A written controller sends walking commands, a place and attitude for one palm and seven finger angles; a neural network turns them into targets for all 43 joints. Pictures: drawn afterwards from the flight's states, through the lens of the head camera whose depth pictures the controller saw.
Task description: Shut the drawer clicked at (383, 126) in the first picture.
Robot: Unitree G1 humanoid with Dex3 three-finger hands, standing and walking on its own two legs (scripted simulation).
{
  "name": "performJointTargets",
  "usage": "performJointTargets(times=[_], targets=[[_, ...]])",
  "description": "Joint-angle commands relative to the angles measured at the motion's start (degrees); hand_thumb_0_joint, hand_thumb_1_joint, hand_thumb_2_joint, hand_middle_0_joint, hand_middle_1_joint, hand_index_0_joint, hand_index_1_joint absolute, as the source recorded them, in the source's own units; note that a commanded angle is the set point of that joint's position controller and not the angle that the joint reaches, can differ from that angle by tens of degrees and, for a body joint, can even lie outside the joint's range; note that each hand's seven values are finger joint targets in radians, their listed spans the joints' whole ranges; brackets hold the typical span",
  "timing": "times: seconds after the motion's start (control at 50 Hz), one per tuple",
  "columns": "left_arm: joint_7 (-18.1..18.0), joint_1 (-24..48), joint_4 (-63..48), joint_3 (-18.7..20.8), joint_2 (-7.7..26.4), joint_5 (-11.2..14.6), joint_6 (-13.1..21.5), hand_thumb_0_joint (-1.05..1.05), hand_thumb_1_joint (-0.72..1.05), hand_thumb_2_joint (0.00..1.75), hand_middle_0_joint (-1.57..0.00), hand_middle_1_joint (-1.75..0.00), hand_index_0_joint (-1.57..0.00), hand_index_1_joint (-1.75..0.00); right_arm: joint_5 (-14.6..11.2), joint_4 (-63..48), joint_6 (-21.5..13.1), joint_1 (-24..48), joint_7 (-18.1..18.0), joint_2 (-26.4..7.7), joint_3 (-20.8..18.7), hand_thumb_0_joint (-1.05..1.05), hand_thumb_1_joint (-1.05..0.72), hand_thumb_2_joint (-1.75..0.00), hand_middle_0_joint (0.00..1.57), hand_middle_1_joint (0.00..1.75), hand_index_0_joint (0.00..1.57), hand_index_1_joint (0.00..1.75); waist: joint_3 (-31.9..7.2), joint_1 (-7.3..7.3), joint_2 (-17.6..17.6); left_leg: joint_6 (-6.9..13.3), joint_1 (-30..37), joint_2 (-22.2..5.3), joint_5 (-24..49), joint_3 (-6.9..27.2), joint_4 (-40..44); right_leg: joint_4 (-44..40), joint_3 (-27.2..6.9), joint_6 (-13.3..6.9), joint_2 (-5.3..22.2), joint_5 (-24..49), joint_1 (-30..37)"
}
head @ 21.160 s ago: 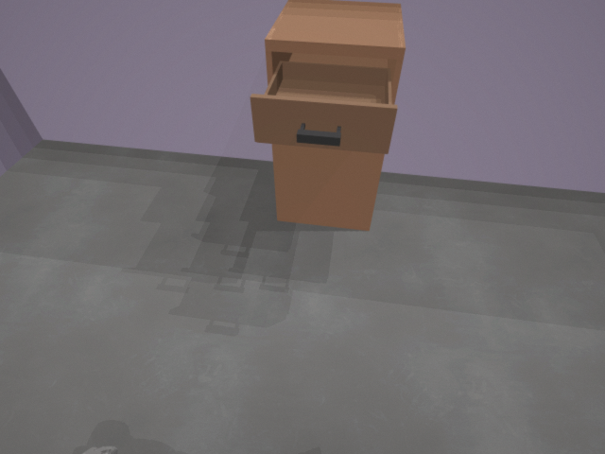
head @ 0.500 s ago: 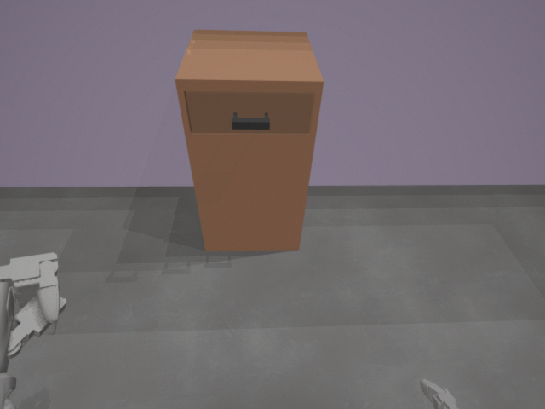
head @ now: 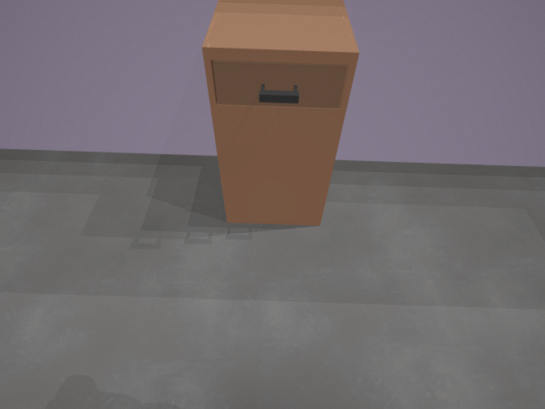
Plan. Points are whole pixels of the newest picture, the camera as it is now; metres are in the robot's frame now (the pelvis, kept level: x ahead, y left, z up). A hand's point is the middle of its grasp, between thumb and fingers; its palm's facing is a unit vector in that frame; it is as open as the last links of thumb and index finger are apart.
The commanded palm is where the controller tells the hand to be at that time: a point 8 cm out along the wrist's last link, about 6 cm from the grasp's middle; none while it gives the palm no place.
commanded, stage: let the arm hang, fingers relaxed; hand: left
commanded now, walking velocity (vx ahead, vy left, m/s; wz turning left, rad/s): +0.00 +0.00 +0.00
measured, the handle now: (279, 92) +0.95 +0.05 -0.07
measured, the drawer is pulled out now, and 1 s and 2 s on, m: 0.00 0.00 0.00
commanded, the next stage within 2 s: look to check the result in 0.58 s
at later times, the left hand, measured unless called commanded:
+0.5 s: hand out of the picture +0.00 +0.17 -0.18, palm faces +0.01 -0.99 -0.17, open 7.3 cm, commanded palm none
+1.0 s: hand out of the picture +0.00 +0.16 -0.18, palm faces +0.01 -0.98 -0.18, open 7.3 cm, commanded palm none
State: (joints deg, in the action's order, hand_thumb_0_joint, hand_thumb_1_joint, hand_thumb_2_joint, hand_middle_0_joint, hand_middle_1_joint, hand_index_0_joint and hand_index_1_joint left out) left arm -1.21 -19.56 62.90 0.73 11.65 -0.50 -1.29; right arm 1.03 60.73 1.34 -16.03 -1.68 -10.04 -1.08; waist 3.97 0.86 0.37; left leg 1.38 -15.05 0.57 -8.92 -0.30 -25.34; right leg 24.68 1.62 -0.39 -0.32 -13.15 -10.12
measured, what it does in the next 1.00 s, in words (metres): stands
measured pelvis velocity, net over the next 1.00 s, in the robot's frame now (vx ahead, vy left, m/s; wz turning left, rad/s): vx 0.01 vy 0.00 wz -0.02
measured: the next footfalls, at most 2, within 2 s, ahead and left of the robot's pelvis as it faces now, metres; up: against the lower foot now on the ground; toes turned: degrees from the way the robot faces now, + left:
none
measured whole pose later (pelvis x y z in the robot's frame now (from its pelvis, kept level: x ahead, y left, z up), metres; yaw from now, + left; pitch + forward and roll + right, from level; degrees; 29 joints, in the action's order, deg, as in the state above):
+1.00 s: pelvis +0.01 +0.00 +0.00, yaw -1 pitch -2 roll +0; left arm -2.0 -16.4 66.4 0.7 7.1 -0.5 0.4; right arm 0.9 64.7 0.2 -16.5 -2.1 -7.2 -1.5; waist 3.6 -0.4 0.8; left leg 1.2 -12.9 0.4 -9.3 -1.7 -23.9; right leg 24.8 0.2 -0.5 -0.3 -13.9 -9.2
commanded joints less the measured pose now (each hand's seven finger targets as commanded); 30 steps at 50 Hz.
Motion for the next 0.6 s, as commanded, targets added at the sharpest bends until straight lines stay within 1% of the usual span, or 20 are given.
performJointTargets(times=[0.0,0.04,0.06,0.1,0.14,0.2,0.22,0.24,0.26,0.3,0.32,0.36,0.4,0.42,0.44,0.48,0.52,0.54,0.56,0.58], targets=[[-0.5,-0.1,-0.3,0.3,4.1,0.0,1.8,0.0,0.9,0.9,-0.32,-0.43,-0.32,-0.43,-0.2,-0.5,-1.3,-2.5,-0.3,-5.0,-0.5,0.0,-0.9,-0.9,0.2,0.3,0.2,0.3,-1.5,-1.3,1.4,1.2,3.7,-6.3,-3.6,6.0,7.1,-6.3,-4.6,-2.3,4.9,-1.2,-2.6],[-0.6,-0.4,0.8,0.2,3.8,0.0,1.8,0.0,0.9,0.9,-0.24,-0.34,-0.24,-0.34,-0.2,0.5,-1.2,-3.2,-0.3,-4.4,-0.4,0.0,-0.9,-0.9,0.2,0.3,0.2,0.3,-0.5,-1.25,0.1,1.1,3.4,-6.1,-3.3,5.5,7.2,-6.6,-4.5,-2.3,5.1,-1.4,-2.7],[-0.7,-0.6,1.3,0.2,3.3,0.0,1.8,0.0,0.9,0.9,-0.2,-0.3,-0.2,-0.3,-0.2,1.0,-1.2,-3.4,-0.3,-4.1,-0.4,0.0,-0.9,-0.9,0.2,0.3,0.2,0.3,0.0,-1.28,0.1,1.1,3.5,-5.9,-3.4,5.5,7.2,-6.6,-4.6,-2.3,5.0,-1.7,-3.0],[-0.8,-0.8,2.0,0.1,2.9,0.0,1.7,0.0,0.9,0.9,-0.2,-0.3,-0.2,-0.3,-0.1,1.7,-1.1,-4.0,-0.4,-3.6,-0.4,0.0,-0.9,-0.9,0.2,0.3,0.2,0.3,1.0,-1.29,0.8,1.0,2.9,-5.9,-5.5,5.5,7.9,-6.6,-4.5,-2.2,5.0,-3.0,-3.6],[-0.9,-1.2,2.4,0.2,2.5,-0.1,1.6,0.0,0.9,0.9,-0.2,-0.3,-0.2,-0.3,-0.1,2.2,-0.9,-4.4,-0.3,-2.9,-0.4,0.0,-0.9,-0.9,0.2,0.3,0.2,0.3,2.0,-1.2,-0.1,1.0,2.1,-5.6,-6.4,5.3,7.8,-7.0,-4.6,-2.2,5.0,-4.3,-4.0],[-1.1,-1.4,2.5,0.3,1.6,-0.1,1.6,0.0,0.9,0.9,-0.2,-0.3,-0.2,-0.3,0.0,2.6,-0.9,-5.1,-0.4,-2.2,-0.5,0.0,-0.9,-0.9,0.2,0.3,0.2,0.3,2.8,-1.25,1.2,1.0,1.5,-5.5,-8.1,5.5,8.3,-6.6,-4.7,-2.2,4.6,-5.2,-4.9],[-1.2,-1.7,2.4,0.3,1.8,-0.2,1.6,0.0,0.9,0.9,-0.2,-0.3,-0.2,-0.3,0.0,2.6,-0.8,-5.6,-0.3,-2.3,-0.6,0.0,-0.9,-0.9,0.2,0.3,0.2,0.3,2.5,-1.17,0.9,1.0,1.2,-5.6,-8.6,5.8,8.3,-6.4,-4.7,-2.2,4.5,-5.4,-4.7],[-1.2,-1.7,2.4,0.4,1.2,-0.2,1.6,0.0,0.9,0.9,-0.2,-0.3,-0.2,-0.3,0.1,2.7,-0.9,-5.6,-0.4,-1.7,-0.7,0.0,-0.9,-0.9,0.2,0.3,0.2,0.3,2.9,-1.17,0.5,1.1,1.0,-5.6,-8.4,5.6,8.2,-6.4,-4.6,-2.2,4.6,-5.1,-4.8],[-1.2,-1.7,2.4,0.4,1.0,-0.2,1.6,0.0,0.9,0.9,-0.2,-0.3,-0.2,-0.3,0.1,2.7,-0.9,-5.8,-0.4,-1.5,-0.6,0.0,-0.9,-0.9,0.2,0.3,0.2,0.3,3.2,-1.19,1.0,1.0,0.8,-5.4,-8.5,5.5,8.2,-6.3,-4.6,-2.1,4.5,-5.1,-5.1],[-1.2,-1.6,2.2,0.6,0.6,-0.2,1.7,0.0,0.9,0.9,-0.2,-0.3,-0.2,-0.3,0.1,3.0,-1.0,-6.4,-0.4,-1.1,-0.7,0.0,-0.9,-0.9,0.2,0.3,0.2,0.3,2.8,-1.24,0.6,1.1,0.5,-5.5,-8.4,5.7,8.2,-5.9,-4.8,-2.2,4.4,-4.4,-4.7],[-1.3,-2.0,2.1,0.6,0.7,-0.2,1.8,0.0,0.9,0.9,-0.2,-0.3,-0.2,-0.3,0.0,2.9,-1.1,-6.5,-0.4,-1.2,-0.8,0.0,-0.9,-0.9,0.2,0.3,0.2,0.3,2.3,-1.08,0.6,1.1,0.9,-5.6,-7.5,5.5,7.9,-5.8,-4.7,-2.2,4.5,-3.8,-4.5],[-1.3,-1.7,2.0,0.7,0.1,-0.2,1.7,0.0,0.9,0.9,-0.2,-0.3,-0.2,-0.3,0.1,3.0,-1.1,-6.7,-0.5,-0.7,-0.8,0.0,-0.9,-0.9,0.2,0.3,0.2,0.3,3.4,-1.22,1.1,1.1,0.3,-5.7,-9.0,5.7,8.4,-5.6,-4.6,-2.1,4.3,-4.6,-5.3],[-1.3,-1.8,2.0,0.8,0.0,-0.2,1.7,0.0,0.9,0.9,-0.2,-0.3,-0.2,-0.3,0.1,3.1,-1.1,-7.1,-0.5,-0.4,-0.9,0.0,-0.9,-0.9,0.2,0.3,0.2,0.3,3.1,-1.2,1.6,1.2,-0.1,-5.7,-9.6,5.9,8.7,-5.4,-4.7,-2.2,4.2,-4.4,-4.9],[-1.4,-2.1,1.9,0.8,0.0,-0.3,1.7,0.0,0.9,0.9,-0.2,-0.3,-0.2,-0.3,0.1,2.8,-1.1,-7.2,-0.5,-0.7,-1.0,0.0,-0.9,-0.9,0.2,0.3,0.2,0.3,3.1,-1.11,0.9,1.2,0.0,-5.8,-9.4,6.0,8.4,-5.3,-4.8,-2.2,3.9,-4.4,-5.1],[-1.3,-2.0,1.9,0.9,-0.1,-0.3,1.8,0.0,0.9,0.9,-0.2,-0.3,-0.2,-0.3,0.1,3.0,-1.2,-7.2,-0.5,-0.3,-1.0,0.0,-0.9,-0.9,0.2,0.3,0.2,0.3,2.9,-1.15,0.6,1.3,0.2,-5.8,-8.9,5.8,8.4,-5.4,-4.7,-2.2,4.3,-4.0,-5.0],[-1.3,-2.0,1.9,0.9,-0.2,-0.2,1.9,0.0,0.9,0.9,-0.2,-0.3,-0.2,-0.3,0.1,3.2,-1.4,-7.6,-0.6,-0.2,-1.0,0.0,-0.9,-0.9,0.2,0.3,0.2,0.3,1.8,-1.26,1.3,1.3,1.1,-5.8,-7.1,5.5,8.0,-5.1,-4.8,-2.2,4.4,-2.5,-4.3],[-1.4,-2.1,1.9,0.9,-0.1,-0.2,2.1,0.0,0.9,0.9,-0.2,-0.3,-0.2,-0.3,0.0,3.0,-1.5,-7.6,-0.6,-0.4,-1.1,0.0,-0.9,-0.9,0.2,0.3,0.2,0.3,1.6,-1.28,0.3,1.2,1.9,-5.8,-5.6,5.3,7.4,-5.2,-4.8,-2.3,4.4,-2.0,-4.4],[-1.4,-1.8,2.0,0.9,-0.3,-0.1,2.0,0.0,0.9,0.9,-0.2,-0.3,-0.2,-0.3,0.0,3.1,-1.4,-7.6,-0.6,-0.2,-1.0,0.0,-0.9,-0.9,0.2,0.3,0.2,0.3,2.4,-1.4,0.4,1.2,1.7,-5.8,-6.3,5.4,7.7,-5.4,-4.9,-2.3,4.4,-2.7,-4.9],[-1.4,-1.9,2.1,0.8,-0.3,-0.2,2.0,0.0,0.9,0.9,-0.2,-0.3,-0.2,-0.3,0.0,3.3,-1.3,-7.5,-0.6,-0.3,-1.0,0.0,-0.9,-0.9,0.2,0.3,0.2,0.3,2.7,-1.44,1.2,1.1,1.7,-5.8,-7.0,5.4,7.9,-5.4,-4.8,-2.2,4.3,-3.3,-5.4],[-1.4,-1.8,2.1,0.9,-0.3,-0.1,1.9,0.0,0.9,0.9,-0.2,-0.3,-0.2,-0.3,0.1,3.3,-1.3,-7.8,-0.7,-0.4,-1.0,0.0,-0.9,-0.9,0.2,0.3,0.2,0.3,2.6,-1.52,1.4,1.1,1.6,-6.0,-7.8,5.6,8.2,-5.2,-4.8,-2.2,4.2,-3.6,-5.3]])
